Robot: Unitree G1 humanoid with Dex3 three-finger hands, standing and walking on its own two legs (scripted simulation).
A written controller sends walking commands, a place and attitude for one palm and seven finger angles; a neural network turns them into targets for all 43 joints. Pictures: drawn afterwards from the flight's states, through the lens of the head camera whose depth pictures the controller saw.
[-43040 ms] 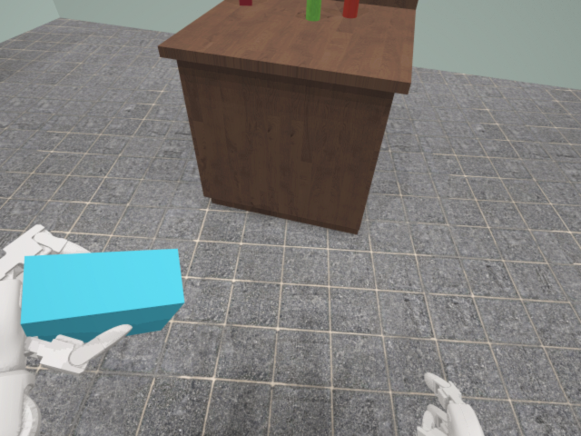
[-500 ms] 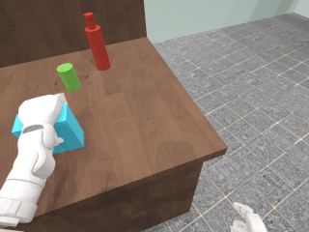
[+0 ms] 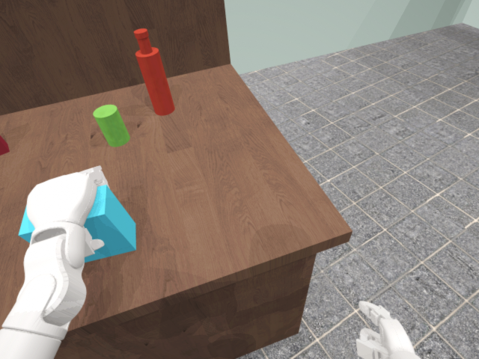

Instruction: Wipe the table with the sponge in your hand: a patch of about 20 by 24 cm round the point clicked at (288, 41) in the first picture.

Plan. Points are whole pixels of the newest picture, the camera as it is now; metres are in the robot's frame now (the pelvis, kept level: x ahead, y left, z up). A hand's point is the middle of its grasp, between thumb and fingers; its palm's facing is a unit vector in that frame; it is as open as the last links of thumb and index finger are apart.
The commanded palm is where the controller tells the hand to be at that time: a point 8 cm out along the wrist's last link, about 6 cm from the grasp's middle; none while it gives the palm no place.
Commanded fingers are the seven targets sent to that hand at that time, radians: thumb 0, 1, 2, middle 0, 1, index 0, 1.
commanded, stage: wipe back along the middle lane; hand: left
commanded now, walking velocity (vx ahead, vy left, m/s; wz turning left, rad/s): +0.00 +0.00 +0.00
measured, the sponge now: (91, 234) +0.28 +0.31 +0.06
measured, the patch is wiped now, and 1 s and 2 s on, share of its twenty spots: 0.60 0.60 0.75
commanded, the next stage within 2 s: slide across to the third lane in 0.12 s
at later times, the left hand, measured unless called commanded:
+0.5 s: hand (93, 232) +0.26 +0.26 +0.12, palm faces +0.09 -0.06 -0.99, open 9.9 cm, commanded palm +0.23 +0.23 +0.16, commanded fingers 0.00 0.10 1.30 -1.20 -1.60 -1.20 -1.60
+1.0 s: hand (133, 222) +0.28 +0.20 +0.12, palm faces +0.08 -0.05 -1.00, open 9.8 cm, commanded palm +0.25 +0.18 +0.16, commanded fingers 0.00 0.10 1.30 -1.20 -1.60 -1.20 -1.60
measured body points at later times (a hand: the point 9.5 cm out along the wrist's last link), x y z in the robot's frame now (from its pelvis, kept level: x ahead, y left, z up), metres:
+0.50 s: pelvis -0.02 -0.01 +0.00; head -0.02 -0.06 +0.45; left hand +0.25 +0.26 +0.17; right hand +0.21 -0.22 -0.10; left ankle -0.04 +0.10 -0.74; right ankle -0.03 -0.14 -0.74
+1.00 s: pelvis -0.03 -0.03 +0.00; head -0.05 -0.08 +0.45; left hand +0.27 +0.20 +0.18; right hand +0.21 -0.21 -0.10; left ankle -0.04 +0.10 -0.74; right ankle -0.03 -0.14 -0.74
